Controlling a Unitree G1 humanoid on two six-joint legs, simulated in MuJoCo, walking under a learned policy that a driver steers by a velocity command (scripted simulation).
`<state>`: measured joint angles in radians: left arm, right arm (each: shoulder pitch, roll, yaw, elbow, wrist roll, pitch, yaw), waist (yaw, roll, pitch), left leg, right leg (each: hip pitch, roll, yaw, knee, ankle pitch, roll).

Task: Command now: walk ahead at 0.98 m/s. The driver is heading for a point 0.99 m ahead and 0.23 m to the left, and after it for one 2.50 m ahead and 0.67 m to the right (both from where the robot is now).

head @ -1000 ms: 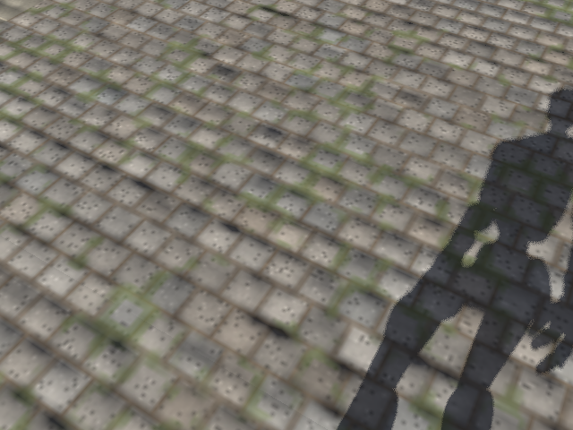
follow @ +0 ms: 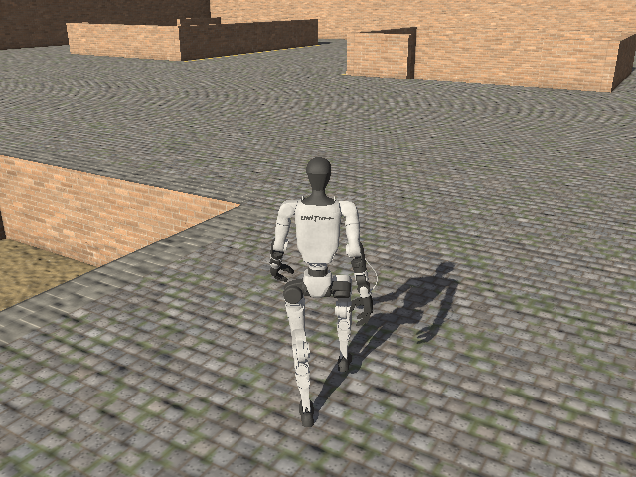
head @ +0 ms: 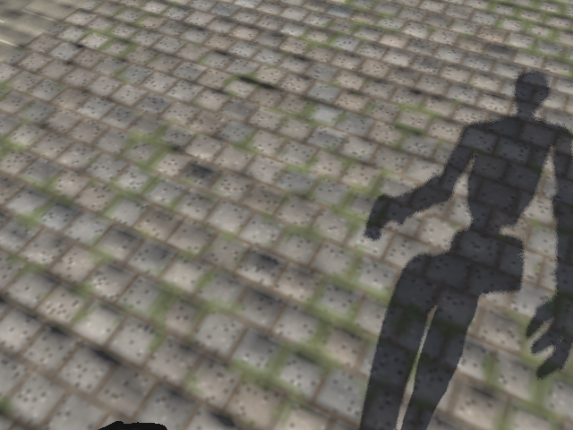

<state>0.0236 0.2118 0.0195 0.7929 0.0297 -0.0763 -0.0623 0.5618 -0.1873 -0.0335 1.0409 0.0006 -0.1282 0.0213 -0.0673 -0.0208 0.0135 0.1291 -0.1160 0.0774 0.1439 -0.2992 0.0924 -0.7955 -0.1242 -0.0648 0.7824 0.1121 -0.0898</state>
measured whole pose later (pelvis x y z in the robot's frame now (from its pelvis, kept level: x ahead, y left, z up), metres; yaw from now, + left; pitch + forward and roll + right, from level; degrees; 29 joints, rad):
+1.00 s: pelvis +0.98 +0.07 -0.01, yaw +19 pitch +2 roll -1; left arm -0.06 0.23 -0.03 0.66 0.01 -0.12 -0.03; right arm 0.51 -0.26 -0.05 0.96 0.02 -0.10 -0.01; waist -0.13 -0.02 0.06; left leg 0.17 -0.14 -0.16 0.26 -0.39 0.14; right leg -0.65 -0.01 -0.03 0.48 0.22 -0.06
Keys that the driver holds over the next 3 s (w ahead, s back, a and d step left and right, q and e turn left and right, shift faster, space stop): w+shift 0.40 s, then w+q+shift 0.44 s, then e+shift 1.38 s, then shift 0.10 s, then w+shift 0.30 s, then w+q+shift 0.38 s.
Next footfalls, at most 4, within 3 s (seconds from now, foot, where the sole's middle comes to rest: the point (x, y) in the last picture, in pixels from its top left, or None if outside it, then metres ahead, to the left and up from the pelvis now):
0.14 right None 0.35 -0.08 -0.77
0.62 left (251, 308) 0.81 0.07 -0.77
1.04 right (247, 181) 1.28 0.07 -0.77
1.48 left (191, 162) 1.37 0.25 -0.77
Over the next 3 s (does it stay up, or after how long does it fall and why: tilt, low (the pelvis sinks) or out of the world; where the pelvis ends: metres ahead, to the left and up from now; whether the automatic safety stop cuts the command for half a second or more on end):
stays up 1.43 -0.14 0.00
